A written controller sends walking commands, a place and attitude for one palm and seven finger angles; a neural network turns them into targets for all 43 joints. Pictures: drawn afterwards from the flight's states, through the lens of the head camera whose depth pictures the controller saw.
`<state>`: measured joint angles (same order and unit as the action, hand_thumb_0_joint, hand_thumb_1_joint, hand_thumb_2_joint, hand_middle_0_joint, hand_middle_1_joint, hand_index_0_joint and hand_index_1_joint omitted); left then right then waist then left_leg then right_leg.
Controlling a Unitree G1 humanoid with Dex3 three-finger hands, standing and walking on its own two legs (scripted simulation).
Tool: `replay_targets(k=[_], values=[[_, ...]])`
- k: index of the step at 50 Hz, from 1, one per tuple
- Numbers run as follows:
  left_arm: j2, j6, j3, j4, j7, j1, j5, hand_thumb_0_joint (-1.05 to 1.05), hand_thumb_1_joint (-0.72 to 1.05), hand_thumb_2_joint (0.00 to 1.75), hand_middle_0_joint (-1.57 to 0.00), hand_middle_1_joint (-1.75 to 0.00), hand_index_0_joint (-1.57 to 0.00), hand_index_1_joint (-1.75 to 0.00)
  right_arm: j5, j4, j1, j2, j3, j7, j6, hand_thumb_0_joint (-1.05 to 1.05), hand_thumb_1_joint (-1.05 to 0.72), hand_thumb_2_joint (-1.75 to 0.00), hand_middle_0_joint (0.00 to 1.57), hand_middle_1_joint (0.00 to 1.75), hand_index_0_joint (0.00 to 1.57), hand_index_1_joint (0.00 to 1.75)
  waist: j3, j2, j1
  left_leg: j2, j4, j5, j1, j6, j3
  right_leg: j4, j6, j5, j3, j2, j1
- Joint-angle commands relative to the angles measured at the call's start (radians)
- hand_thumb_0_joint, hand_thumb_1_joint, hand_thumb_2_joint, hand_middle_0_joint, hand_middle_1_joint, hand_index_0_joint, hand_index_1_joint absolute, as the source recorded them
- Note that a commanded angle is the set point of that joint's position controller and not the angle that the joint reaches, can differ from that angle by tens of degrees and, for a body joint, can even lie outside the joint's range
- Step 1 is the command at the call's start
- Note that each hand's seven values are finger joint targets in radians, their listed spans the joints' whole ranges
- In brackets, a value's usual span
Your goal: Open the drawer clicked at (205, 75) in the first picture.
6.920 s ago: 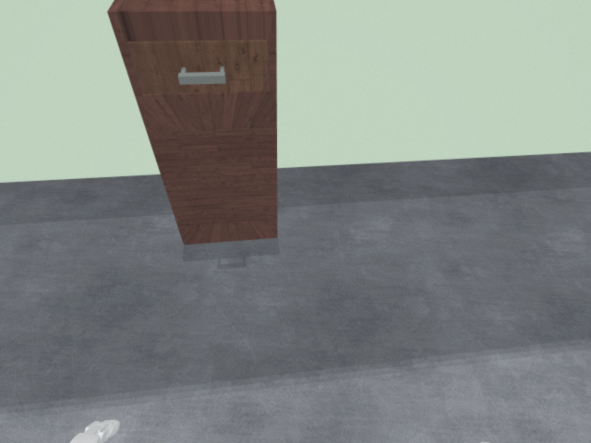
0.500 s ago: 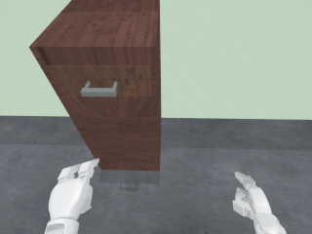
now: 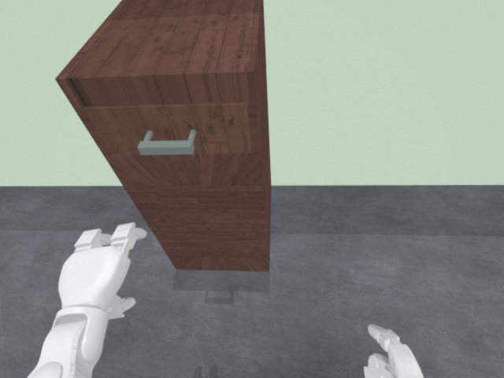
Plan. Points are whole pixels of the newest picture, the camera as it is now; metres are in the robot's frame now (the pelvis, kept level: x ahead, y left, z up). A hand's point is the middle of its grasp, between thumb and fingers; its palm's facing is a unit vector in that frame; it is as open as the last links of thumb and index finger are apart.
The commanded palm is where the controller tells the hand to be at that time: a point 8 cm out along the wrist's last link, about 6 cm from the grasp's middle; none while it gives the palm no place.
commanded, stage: raise the hand with hooked fingers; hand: left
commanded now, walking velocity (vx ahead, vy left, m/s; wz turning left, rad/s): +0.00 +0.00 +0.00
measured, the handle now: (168, 141) +0.58 +0.25 +0.02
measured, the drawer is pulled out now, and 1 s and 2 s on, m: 0.00 0.00 0.00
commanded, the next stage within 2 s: move the hooked fingers above the handle in 1.02 s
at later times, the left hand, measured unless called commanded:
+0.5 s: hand (81, 222) +0.30 +0.28 +0.11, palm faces +0.08 -0.06 -1.00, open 13.6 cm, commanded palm +0.27 +0.28 +0.17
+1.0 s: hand (84, 216) +0.30 +0.27 +0.13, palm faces +0.07 -0.07 -0.99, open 13.8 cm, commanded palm +0.27 +0.27 +0.19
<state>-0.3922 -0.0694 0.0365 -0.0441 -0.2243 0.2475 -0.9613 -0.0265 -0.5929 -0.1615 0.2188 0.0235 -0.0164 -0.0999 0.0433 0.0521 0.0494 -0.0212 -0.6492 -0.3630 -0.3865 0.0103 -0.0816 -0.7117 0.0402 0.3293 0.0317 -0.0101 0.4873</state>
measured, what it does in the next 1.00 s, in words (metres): stands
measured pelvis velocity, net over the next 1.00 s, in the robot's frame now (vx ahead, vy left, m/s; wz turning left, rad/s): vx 0.00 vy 0.02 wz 0.04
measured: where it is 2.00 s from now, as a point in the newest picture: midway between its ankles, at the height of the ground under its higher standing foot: outside the picture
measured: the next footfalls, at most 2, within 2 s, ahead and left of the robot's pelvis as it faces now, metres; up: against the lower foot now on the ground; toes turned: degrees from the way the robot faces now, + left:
none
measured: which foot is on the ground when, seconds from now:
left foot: down 0.00-1.00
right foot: down 0.00-1.00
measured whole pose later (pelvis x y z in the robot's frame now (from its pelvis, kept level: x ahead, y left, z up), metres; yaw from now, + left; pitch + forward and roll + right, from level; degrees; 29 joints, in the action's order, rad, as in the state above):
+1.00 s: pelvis +0.00 +0.02 +0.02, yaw +2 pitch +2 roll +0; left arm -0.50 0.08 0.02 -0.01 -0.03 -0.09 -0.91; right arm 0.00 -0.64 -0.15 0.27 -0.02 0.00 -0.12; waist -0.02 0.08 0.10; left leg 0.01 -0.41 -0.25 -0.19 -0.02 -0.05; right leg -0.43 0.01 0.21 0.06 -0.03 0.25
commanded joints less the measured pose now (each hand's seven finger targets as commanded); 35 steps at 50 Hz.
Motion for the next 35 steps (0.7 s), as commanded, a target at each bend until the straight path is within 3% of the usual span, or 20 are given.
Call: replay_targets(k=[1, 3, 4, 5, 9, 12, 15, 18, 25, 31, 35], values=[[-0.223, 0.091, -0.171, -0.263, -0.059, -0.115, -0.017, 0.00, -0.15, 0.45, -0.27, -0.98, -0.27, -0.98, -0.017, 0.169, 0.172, 0.105, -0.055, -0.016, 0.082, 0.00, -0.90, -0.90, 0.20, 0.30, 0.20, 0.30, 0.204, -0.052, 0.050, 0.057, 0.087, 0.232, 0.009, -0.042, 0.054, 0.147, -0.010, -0.244, -0.088, -0.012, -0.273], [-0.224, 0.133, -0.180, -0.277, -0.095, -0.180, -0.025, 0.00, -0.20, 0.43, -0.28, -1.00, -0.28, -1.00, -0.021, 0.154, 0.152, 0.108, -0.068, -0.013, 0.092, 0.00, -0.90, -0.90, 0.20, 0.30, 0.20, 0.30, 0.218, -0.001, 0.038, 0.058, 0.081, 0.257, 0.062, -0.041, 0.058, 0.146, -0.001, -0.236, -0.075, -0.006, -0.230], [-0.231, 0.140, -0.187, -0.274, -0.111, -0.209, -0.027, 0.00, -0.22, 0.42, -0.28, -1.02, -0.28, -1.02, -0.023, 0.153, 0.148, 0.109, -0.072, -0.010, 0.095, 0.00, -0.90, -0.90, 0.20, 0.30, 0.20, 0.30, 0.218, -0.021, 0.030, 0.057, 0.076, 0.260, 0.067, -0.040, 0.062, 0.148, -0.001, -0.217, -0.067, -0.004, -0.213], [-0.225, 0.144, -0.182, -0.274, -0.125, -0.234, -0.032, 0.00, -0.24, 0.41, -0.28, -1.03, -0.28, -1.03, -0.023, 0.145, 0.144, 0.111, -0.079, -0.009, 0.095, 0.00, -0.90, -0.90, 0.20, 0.30, 0.20, 0.30, 0.233, 0.009, 0.027, 0.055, 0.078, 0.271, 0.090, -0.038, 0.061, 0.145, 0.002, -0.219, -0.057, -0.002, -0.199], [-0.201, 0.095, -0.136, -0.217, -0.126, -0.331, -0.024, 0.00, -0.34, 0.37, -0.29, -1.10, -0.29, -1.10, -0.004, 0.131, 0.150, 0.123, -0.092, -0.001, 0.087, 0.00, -0.90, -0.90, 0.20, 0.30, 0.20, 0.30, 0.233, 0.027, 0.015, 0.045, 0.102, 0.301, 0.125, -0.029, 0.069, 0.145, 0.005, -0.213, -0.017, 0.008, -0.180], [-0.192, 0.032, -0.084, -0.191, -0.071, -0.374, -0.015, 0.00, -0.41, 0.34, -0.29, -1.14, -0.29, -1.14, 0.013, 0.129, 0.164, 0.126, -0.089, -0.003, 0.077, 0.00, -0.90, -0.90, 0.20, 0.30, 0.20, 0.30, 0.230, 0.019, 0.028, 0.038, 0.144, 0.342, 0.147, -0.026, 0.071, 0.159, 0.004, -0.245, -0.002, 0.009, -0.230], [-0.215, -0.019, -0.072, -0.173, 0.005, -0.407, -0.003, 0.00, -0.48, 0.31, -0.30, -1.18, -0.30, -1.18, 0.022, 0.135, 0.178, 0.128, -0.075, -0.006, 0.060, 0.00, -0.90, -0.90, 0.20, 0.30, 0.20, 0.30, 0.223, -0.037, 0.037, 0.035, 0.180, 0.383, 0.164, -0.027, 0.073, 0.184, -0.001, -0.279, -0.001, 0.008, -0.293], [-0.247, -0.044, -0.075, -0.151, 0.077, -0.468, -0.001, 0.00, -0.50, 0.30, -0.30, -1.20, -0.30, -1.20, 0.026, 0.139, 0.191, 0.128, -0.057, -0.010, 0.038, 0.00, -0.90, -0.90, 0.20, 0.30, 0.20, 0.30, 0.170, -0.052, 0.036, 0.032, 0.213, 0.391, 0.169, -0.028, 0.072, 0.212, -0.001, -0.286, 0.003, 0.011, -0.319], [-0.311, 0.003, -0.107, -0.161, 0.168, -0.630, 0.012, 0.00, -0.50, 0.30, -0.30, -1.20, -0.30, -1.20, 0.025, 0.132, 0.180, 0.121, -0.037, -0.006, 0.019, 0.00, -0.90, -0.90, 0.20, 0.30, 0.20, 0.30, 0.193, 0.026, 0.036, 0.027, 0.248, 0.477, 0.242, -0.020, 0.083, 0.257, 0.005, -0.311, 0.008, 0.016, -0.372], [-0.331, 0.038, -0.110, -0.126, 0.213, -0.728, 0.040, 0.00, -0.50, 0.30, -0.30, -1.20, -0.30, -1.20, 0.030, 0.116, 0.162, 0.129, -0.040, -0.005, 0.019, 0.00, -0.90, -0.90, 0.20, 0.30, 0.20, 0.30, 0.201, 0.012, 0.026, 0.028, 0.269, 0.486, 0.267, -0.018, 0.087, 0.289, 0.003, -0.316, 0.014, 0.019, -0.386], [-0.287, 0.051, -0.092, -0.078, 0.248, -0.623, 0.063, 0.00, -0.50, 0.30, -0.30, -1.20, -0.30, -1.20, 0.034, 0.117, 0.148, 0.136, -0.047, 0.009, 0.018, 0.00, -0.90, -0.90, 0.20, 0.30, 0.20, 0.30, 0.190, -0.013, 0.039, 0.027, 0.271, 0.534, 0.250, -0.015, 0.084, 0.291, 0.002, -0.345, 0.019, 0.018, -0.400]])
